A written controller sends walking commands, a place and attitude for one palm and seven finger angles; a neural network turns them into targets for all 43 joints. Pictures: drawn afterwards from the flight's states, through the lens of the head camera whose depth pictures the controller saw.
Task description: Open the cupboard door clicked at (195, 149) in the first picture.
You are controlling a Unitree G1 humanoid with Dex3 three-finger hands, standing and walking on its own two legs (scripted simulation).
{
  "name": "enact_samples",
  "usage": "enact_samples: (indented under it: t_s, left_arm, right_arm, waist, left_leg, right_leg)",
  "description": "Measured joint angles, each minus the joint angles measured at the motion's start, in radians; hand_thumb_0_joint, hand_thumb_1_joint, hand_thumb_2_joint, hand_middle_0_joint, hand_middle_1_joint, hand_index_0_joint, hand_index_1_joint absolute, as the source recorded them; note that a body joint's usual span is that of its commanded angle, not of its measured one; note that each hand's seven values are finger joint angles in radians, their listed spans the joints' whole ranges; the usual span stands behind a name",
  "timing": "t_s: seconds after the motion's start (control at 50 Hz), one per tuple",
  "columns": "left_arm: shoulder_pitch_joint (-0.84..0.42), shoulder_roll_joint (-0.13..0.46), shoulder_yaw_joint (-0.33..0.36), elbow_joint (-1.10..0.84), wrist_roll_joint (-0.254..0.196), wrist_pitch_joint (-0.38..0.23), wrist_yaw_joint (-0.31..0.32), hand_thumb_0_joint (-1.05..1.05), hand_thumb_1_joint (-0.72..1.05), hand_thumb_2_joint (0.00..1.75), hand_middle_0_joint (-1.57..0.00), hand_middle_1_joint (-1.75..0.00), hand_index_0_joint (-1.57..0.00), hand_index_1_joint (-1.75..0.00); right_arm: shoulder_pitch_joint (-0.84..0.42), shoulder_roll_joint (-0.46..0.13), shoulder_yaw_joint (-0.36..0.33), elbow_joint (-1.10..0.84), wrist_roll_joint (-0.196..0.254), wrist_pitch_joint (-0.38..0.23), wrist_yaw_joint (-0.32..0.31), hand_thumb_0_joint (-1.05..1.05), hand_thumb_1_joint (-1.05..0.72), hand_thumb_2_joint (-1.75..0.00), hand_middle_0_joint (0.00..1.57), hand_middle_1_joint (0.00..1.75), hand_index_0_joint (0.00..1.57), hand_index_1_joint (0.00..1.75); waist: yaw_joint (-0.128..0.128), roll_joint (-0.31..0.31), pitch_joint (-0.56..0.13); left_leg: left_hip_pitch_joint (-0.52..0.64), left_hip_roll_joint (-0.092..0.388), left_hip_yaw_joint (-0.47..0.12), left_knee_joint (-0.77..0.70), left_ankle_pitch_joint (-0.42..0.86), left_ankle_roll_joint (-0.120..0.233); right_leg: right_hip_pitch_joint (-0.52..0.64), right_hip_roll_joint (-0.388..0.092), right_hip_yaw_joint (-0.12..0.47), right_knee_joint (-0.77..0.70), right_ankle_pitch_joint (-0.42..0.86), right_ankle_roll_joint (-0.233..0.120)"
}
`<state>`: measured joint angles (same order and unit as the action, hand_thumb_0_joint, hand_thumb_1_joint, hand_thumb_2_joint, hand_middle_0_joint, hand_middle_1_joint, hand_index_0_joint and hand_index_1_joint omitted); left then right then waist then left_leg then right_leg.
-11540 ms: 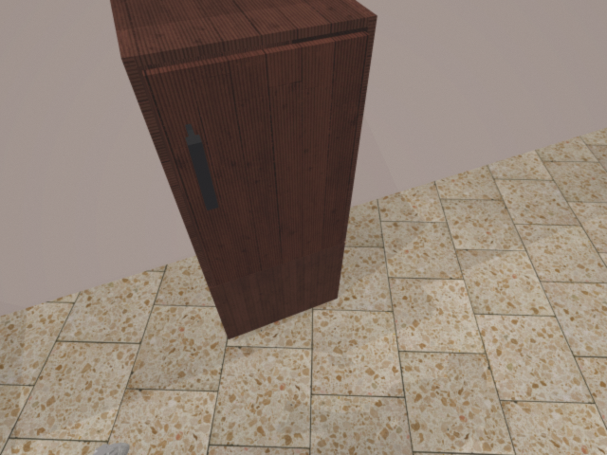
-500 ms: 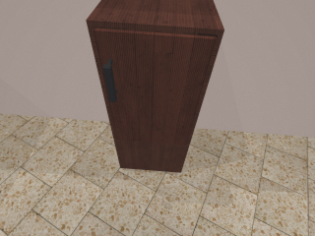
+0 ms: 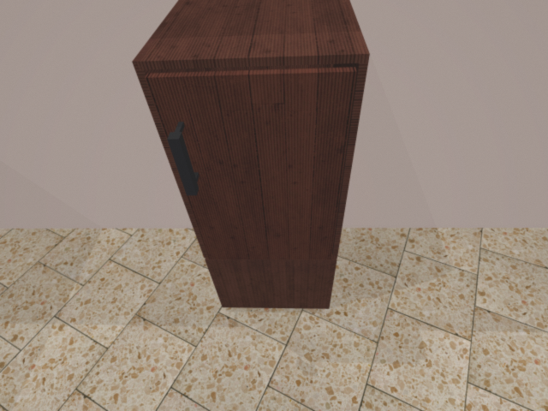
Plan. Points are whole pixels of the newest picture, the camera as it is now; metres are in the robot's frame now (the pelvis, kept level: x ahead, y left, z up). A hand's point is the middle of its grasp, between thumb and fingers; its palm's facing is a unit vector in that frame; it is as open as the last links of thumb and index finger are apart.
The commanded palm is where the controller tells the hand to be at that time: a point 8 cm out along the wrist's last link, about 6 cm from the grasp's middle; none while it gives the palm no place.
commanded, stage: look again from close up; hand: left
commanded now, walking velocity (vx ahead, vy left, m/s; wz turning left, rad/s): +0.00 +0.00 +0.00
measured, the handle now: (186, 159) +0.59 +0.22 +0.04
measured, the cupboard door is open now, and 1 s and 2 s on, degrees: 0 0 0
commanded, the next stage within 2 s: raise the hand with hooked fingers in 0.20 s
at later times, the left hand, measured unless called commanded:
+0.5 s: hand (165, 360) +0.20 +0.18 -0.02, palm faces +0.23 -0.97 -0.05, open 7.6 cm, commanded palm +0.11 +0.23 -0.05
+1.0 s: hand (140, 370) +0.19 +0.21 -0.03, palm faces -0.02 -1.00 -0.05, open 10.3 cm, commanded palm +0.15 +0.28 -0.01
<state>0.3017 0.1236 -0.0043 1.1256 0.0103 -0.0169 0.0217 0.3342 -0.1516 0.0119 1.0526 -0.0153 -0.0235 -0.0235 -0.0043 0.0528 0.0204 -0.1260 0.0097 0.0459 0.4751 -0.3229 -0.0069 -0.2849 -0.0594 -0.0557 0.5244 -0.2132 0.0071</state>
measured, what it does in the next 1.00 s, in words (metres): lowers itself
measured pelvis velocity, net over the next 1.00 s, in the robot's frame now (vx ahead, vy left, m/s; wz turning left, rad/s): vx -0.03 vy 0.01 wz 0.04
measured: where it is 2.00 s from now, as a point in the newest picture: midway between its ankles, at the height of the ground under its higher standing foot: outside the picture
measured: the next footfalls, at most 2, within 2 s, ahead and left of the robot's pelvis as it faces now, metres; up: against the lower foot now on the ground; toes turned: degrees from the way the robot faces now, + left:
none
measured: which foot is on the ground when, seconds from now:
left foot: down 0.00-1.00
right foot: down 0.00-1.00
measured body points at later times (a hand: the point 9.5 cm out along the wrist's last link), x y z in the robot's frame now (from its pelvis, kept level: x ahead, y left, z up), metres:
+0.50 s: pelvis -0.01 -0.02 -0.02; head +0.01 -0.03 +0.43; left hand +0.18 +0.23 -0.01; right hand +0.11 -0.28 -0.12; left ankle -0.04 +0.12 -0.74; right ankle +0.04 -0.12 -0.74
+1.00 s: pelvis -0.03 +0.01 -0.08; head +0.03 +0.03 +0.36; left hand +0.18 +0.27 -0.02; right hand +0.16 -0.18 -0.16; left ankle -0.04 +0.12 -0.74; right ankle +0.04 -0.12 -0.74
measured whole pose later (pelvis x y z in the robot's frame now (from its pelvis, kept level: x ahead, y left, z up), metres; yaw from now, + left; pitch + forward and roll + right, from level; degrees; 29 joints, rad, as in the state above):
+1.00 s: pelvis -0.03 +0.01 -0.08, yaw +2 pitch +12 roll -3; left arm 0.32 0.26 0.21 -0.04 -0.27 -0.30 -0.35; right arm 0.22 -0.17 0.07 0.53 0.02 -0.22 -0.04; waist 0.01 0.01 -0.09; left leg -0.79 0.03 -0.04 1.17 -0.59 0.00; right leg -0.87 -0.07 -0.11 1.07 -0.40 0.01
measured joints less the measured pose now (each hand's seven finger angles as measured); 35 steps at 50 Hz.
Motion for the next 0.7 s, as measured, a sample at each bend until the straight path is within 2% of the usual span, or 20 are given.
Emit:
enact_samples:
  t_s: [0.32, 0.34, 0.36, 0.4, 0.44, 0.5, 0.56, 0.58, 0.6, 0.62, 0.66, 0.7]
  left_arm:
    - [-0.083, 0.028, 0.016, -0.024, -0.003, -0.011, 0.009, 0.01, 0.92, 0.89, -0.20, -0.30, -0.20, -0.30]
    - [-0.040, 0.026, 0.037, -0.169, -0.044, 0.036, 0.006, 0.01, 0.92, 0.89, -0.20, -0.30, -0.20, -0.30]
    - [0.016, 0.025, 0.052, -0.346, -0.069, 0.038, 0.009, 0.02, 0.92, 0.89, -0.20, -0.30, -0.20, -0.30]
    - [0.092, 0.016, 0.058, -0.628, -0.122, -0.018, 0.035, 0.02, 0.91, 0.89, -0.20, -0.30, -0.21, -0.30]
    - [0.089, 0.007, 0.082, -0.785, -0.161, -0.103, 0.023, 0.02, 0.88, 0.88, -0.20, -0.32, -0.21, -0.32]
    - [0.037, 0.015, 0.144, -0.869, -0.210, -0.301, -0.077, 0.02, 0.84, 0.86, -0.21, -0.34, -0.21, -0.34]
    - [0.015, 0.039, 0.192, -0.889, -0.255, -0.521, -0.237, 0.01, 0.79, 0.84, -0.21, -0.38, -0.21, -0.38]
    - [0.014, 0.048, 0.202, -0.889, -0.267, -0.578, -0.297, 0.01, 0.77, 0.83, -0.21, -0.39, -0.21, -0.39]
    - [0.018, 0.056, 0.209, -0.893, -0.282, -0.607, -0.352, 0.01, 0.75, 0.82, -0.21, -0.40, -0.21, -0.40]
    - [0.026, 0.063, 0.213, -0.900, -0.298, -0.608, -0.398, 0.01, 0.72, 0.81, -0.21, -0.41, -0.21, -0.41]
    - [0.053, 0.070, 0.218, -0.920, -0.328, -0.555, -0.455, 0.01, 0.68, 0.80, -0.22, -0.44, -0.22, -0.44]
    - [0.085, 0.071, 0.224, -0.947, -0.339, -0.487, -0.463, 0.01, 0.63, 0.78, -0.22, -0.47, -0.23, -0.47]
  right_arm:
    - [-0.027, -0.017, -0.003, 0.043, -0.001, -0.001, -0.001, 0.00, -0.91, -0.90, 0.20, 0.30, 0.20, 0.30]
    - [-0.019, -0.020, -0.001, 0.008, 0.013, -0.009, -0.003, 0.01, -0.91, -0.90, 0.20, 0.30, 0.20, 0.30]
    - [-0.003, -0.024, -0.002, -0.033, 0.020, -0.049, -0.017, 0.01, -0.91, -0.90, 0.20, 0.30, 0.20, 0.30]
    - [0.016, -0.041, -0.012, -0.104, 0.040, -0.145, -0.043, 0.01, -0.91, -0.90, 0.21, 0.30, 0.20, 0.30]
    - [0.003, -0.064, -0.027, -0.176, 0.043, -0.216, -0.050, 0.01, -0.91, -0.90, 0.21, 0.30, 0.20, 0.30]
    - [-0.050, -0.091, -0.057, -0.288, 0.033, -0.280, -0.030, 0.01, -0.91, -0.90, 0.21, 0.30, 0.20, 0.30]
    - [-0.116, -0.115, -0.085, -0.399, 0.027, -0.315, 0.003, 0.01, -0.91, -0.90, 0.20, 0.30, 0.20, 0.30]
    - [-0.138, -0.125, -0.094, -0.433, 0.028, -0.320, 0.012, 0.01, -0.91, -0.90, 0.20, 0.30, 0.20, 0.30]
    - [-0.158, -0.136, -0.101, -0.467, 0.032, -0.319, 0.018, 0.01, -0.91, -0.90, 0.20, 0.30, 0.20, 0.30]
    - [-0.175, -0.147, -0.106, -0.498, 0.036, -0.312, 0.020, 0.01, -0.91, -0.90, 0.20, 0.30, 0.20, 0.30]
    - [-0.200, -0.161, -0.112, -0.554, 0.047, -0.292, 0.011, 0.01, -0.91, -0.90, 0.20, 0.30, 0.20, 0.30]
    - [-0.212, -0.166, -0.109, -0.596, 0.051, -0.277, -0.001, 0.01, -0.91, -0.90, 0.20, 0.30, 0.20, 0.30]
  waist:
    - [-0.006, -0.008, 0.022]
    - [-0.005, -0.012, 0.028]
    - [0.003, -0.021, 0.028]
    - [0.001, -0.023, 0.011]
    - [-0.015, -0.023, -0.009]
    - [-0.018, -0.045, -0.062]
    - [-0.014, -0.075, -0.111]
    - [-0.010, -0.081, -0.121]
    - [-0.005, -0.087, -0.127]
    - [0.002, -0.093, -0.131]
    - [0.016, -0.100, -0.135]
    - [0.029, -0.101, -0.135]
  left_leg:
    - [0.014, 0.024, -0.007, -0.024, 0.012, -0.022]
    - [0.003, 0.028, -0.006, -0.009, 0.004, -0.024]
    - [-0.001, 0.026, -0.001, -0.006, 0.002, -0.028]
    - [-0.025, 0.023, -0.007, 0.013, -0.001, -0.028]
    - [-0.083, 0.015, -0.023, 0.060, -0.012, -0.022]
    - [-0.220, 0.011, -0.021, 0.177, -0.051, -0.021]
    - [-0.376, 0.015, -0.011, 0.340, -0.119, -0.024]
    - [-0.424, 0.017, -0.011, 0.397, -0.145, -0.026]
    - [-0.468, 0.018, -0.011, 0.450, -0.166, -0.031]
    - [-0.504, 0.017, -0.013, 0.496, -0.187, -0.029]
    - [-0.559, 0.014, -0.020, 0.567, -0.219, -0.026]
    - [-0.603, 0.014, -0.030, 0.622, -0.244, -0.019]
  right_leg:
    - [0.015, 0.021, -0.016, -0.020, 0.002, -0.020]
    - [0.004, 0.024, -0.015, -0.010, 0.002, -0.021]
    - [-0.007, 0.023, -0.011, 0.003, -0.002, -0.023]
    - [-0.026, 0.017, -0.015, 0.021, -0.010, -0.024]
    - [-0.071, 0.005, -0.027, 0.056, -0.022, -0.021]
    - [-0.208, -0.004, -0.019, 0.164, -0.055, -0.023]
    - [-0.368, -0.005, -0.003, 0.316, -0.108, -0.029]
    - [-0.417, -0.005, 0.000, 0.367, -0.127, -0.030]
    - [-0.460, -0.006, 0.003, 0.416, -0.145, -0.029]
    - [-0.497, -0.007, 0.006, 0.458, -0.162, -0.028]
    - [-0.549, -0.010, 0.007, 0.522, -0.188, -0.026]
    - [-0.583, -0.013, 0.000, 0.561, -0.205, -0.023]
